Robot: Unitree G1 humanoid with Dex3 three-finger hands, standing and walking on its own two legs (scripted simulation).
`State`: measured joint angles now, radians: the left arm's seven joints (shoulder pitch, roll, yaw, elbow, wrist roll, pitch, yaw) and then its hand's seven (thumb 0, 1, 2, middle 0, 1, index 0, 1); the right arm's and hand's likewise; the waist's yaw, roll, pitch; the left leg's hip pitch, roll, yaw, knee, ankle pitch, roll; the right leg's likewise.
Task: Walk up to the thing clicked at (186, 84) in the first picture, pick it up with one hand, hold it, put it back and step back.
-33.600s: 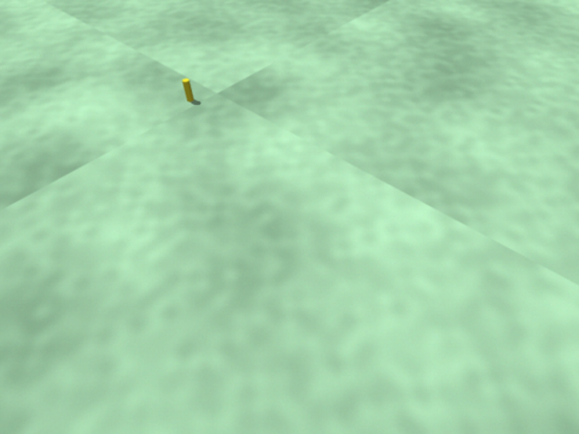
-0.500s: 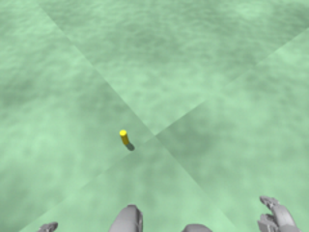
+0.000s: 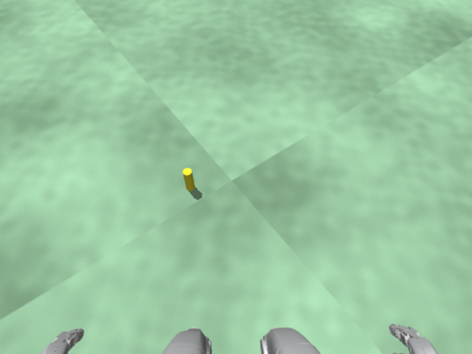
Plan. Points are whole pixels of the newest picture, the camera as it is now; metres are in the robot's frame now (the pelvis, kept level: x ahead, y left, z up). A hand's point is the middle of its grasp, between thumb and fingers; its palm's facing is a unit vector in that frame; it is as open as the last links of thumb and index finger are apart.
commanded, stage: step back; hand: left
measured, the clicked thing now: (189, 179) +0.88 +0.24 -0.69
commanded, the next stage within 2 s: stand in 1.28 s
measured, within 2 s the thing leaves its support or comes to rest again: neither
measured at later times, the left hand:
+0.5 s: hand out of the picture -0.08 +0.27 -0.13, palm faces +0.07 -0.91 -0.42, open 7.4 cm
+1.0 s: hand out of the picture -0.05 +0.26 -0.15, palm faces +0.08 -0.92 -0.38, open 7.4 cm
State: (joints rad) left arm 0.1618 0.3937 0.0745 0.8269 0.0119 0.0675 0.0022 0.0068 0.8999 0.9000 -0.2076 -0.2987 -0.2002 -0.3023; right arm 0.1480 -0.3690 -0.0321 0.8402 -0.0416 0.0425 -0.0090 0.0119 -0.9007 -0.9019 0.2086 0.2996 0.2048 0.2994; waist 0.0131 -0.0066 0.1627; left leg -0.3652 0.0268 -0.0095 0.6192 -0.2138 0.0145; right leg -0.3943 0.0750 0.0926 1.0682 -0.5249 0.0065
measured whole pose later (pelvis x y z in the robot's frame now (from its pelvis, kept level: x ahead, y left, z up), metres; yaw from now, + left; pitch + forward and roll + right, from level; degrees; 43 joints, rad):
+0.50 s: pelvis -0.12 -0.02 +0.00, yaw +4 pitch -2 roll +2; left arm 0.24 0.40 0.06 0.93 0.03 0.02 -0.01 0.01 0.90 0.90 -0.21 -0.30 -0.20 -0.30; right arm 0.25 -0.38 -0.06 0.98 -0.04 0.01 0.02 0.01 -0.91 -0.90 0.20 0.30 0.20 0.30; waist 0.01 -0.01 0.07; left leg -0.23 -0.04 -0.02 0.58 -0.33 0.03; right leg -0.35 -0.03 0.01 0.77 -0.45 -0.02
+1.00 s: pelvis -0.08 -0.01 +0.00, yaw +4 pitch -3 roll +1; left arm 0.21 0.38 0.03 0.97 0.01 -0.02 0.00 0.01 0.90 0.90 -0.21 -0.30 -0.20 -0.30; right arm 0.16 -0.38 -0.06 0.99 -0.04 0.00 0.01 0.01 -0.91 -0.90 0.20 0.30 0.20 0.30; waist 0.03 0.00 0.11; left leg -0.32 0.02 0.02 0.60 -0.22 -0.01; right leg -0.25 -0.04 0.00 0.67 -0.37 0.00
